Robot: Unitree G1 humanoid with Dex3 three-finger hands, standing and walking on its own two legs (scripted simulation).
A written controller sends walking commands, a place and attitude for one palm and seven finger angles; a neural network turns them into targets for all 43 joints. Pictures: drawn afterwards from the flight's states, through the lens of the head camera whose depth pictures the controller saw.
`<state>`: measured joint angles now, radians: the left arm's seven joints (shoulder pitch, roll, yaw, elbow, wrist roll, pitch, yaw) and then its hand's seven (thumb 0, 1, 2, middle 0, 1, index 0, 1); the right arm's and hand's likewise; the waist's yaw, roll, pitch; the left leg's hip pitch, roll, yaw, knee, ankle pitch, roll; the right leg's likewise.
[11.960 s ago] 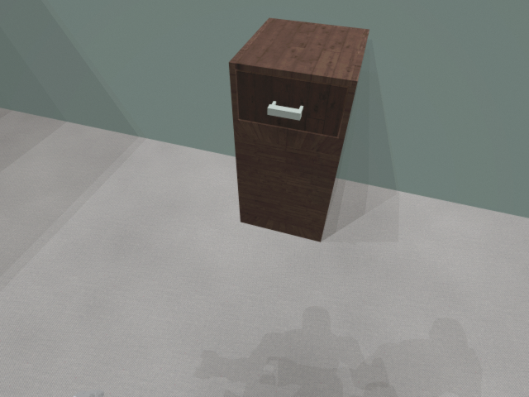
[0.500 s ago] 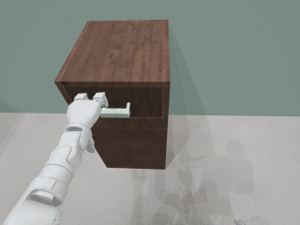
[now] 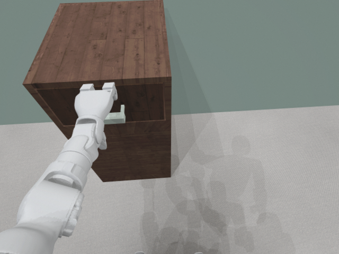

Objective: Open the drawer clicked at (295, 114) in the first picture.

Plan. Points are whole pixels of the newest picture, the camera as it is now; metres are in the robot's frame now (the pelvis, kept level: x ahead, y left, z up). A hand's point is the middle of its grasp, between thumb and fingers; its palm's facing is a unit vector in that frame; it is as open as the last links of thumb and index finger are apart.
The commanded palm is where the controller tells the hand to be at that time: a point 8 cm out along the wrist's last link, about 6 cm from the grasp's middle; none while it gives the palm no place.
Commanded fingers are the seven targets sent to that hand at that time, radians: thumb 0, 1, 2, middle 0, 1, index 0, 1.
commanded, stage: move the hooked fingers above the handle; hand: left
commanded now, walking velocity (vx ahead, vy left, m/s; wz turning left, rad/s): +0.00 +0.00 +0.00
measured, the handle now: (107, 113) +0.53 +0.17 -0.05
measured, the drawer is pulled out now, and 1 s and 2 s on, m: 0.00 0.00 0.00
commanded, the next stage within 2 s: lower the fingers behind the handle in 0.78 s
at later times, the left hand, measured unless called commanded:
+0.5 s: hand (99, 115) +0.48 +0.17 +0.01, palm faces -0.08 -0.02 -1.00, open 13.8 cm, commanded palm +0.47 +0.17 +0.06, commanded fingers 0.00 -0.50 0.30 -0.30 -1.20 -0.30 -1.20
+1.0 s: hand (99, 115) +0.48 +0.17 +0.01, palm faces -0.05 -0.04 -1.00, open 13.7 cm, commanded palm +0.47 +0.17 +0.06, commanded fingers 0.00 -0.50 0.30 -0.30 -1.20 -0.30 -1.20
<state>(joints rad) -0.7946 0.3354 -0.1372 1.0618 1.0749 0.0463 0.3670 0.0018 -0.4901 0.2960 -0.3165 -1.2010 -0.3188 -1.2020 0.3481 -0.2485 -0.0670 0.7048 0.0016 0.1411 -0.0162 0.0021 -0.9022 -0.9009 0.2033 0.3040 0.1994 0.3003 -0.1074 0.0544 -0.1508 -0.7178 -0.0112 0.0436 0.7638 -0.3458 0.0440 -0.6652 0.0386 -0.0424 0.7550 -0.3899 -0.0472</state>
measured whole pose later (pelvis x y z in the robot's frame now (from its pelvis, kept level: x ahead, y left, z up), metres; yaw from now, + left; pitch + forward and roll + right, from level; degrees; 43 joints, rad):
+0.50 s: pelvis -0.01 +0.01 -0.01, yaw -1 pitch +20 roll -1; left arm -0.87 0.39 -0.09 1.17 1.08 0.05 0.37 0.00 -0.49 0.30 -0.32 -1.20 -0.32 -1.21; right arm 0.39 -0.24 -0.05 0.69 0.00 0.10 -0.02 0.00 -0.90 -0.90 0.20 0.30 0.20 0.30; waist -0.15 0.06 -0.16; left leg -0.81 0.00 0.05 0.81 -0.35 0.05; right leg -0.75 0.05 -0.04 0.78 -0.38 -0.04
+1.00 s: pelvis +0.00 +0.02 -0.01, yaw +0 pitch +20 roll -2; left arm -0.86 0.34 -0.13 1.14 1.07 0.06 0.39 0.00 -0.49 0.30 -0.32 -1.21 -0.34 -1.21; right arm 0.37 -0.23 -0.05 0.69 -0.01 0.12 0.00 0.00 -0.90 -0.90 0.20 0.30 0.20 0.30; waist -0.13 0.06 -0.17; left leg -0.80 -0.01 0.04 0.82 -0.37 0.06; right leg -0.73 0.04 -0.04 0.78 -0.40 -0.03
